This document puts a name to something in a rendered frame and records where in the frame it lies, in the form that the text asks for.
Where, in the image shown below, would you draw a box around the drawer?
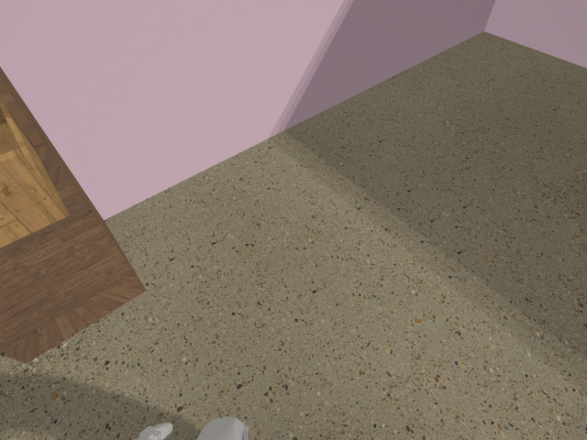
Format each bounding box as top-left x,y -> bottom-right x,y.
0,99 -> 69,248

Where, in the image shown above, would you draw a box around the cabinet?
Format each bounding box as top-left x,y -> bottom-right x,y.
0,67 -> 146,364

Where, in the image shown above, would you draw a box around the robot left thigh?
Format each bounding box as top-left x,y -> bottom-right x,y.
196,417 -> 249,440

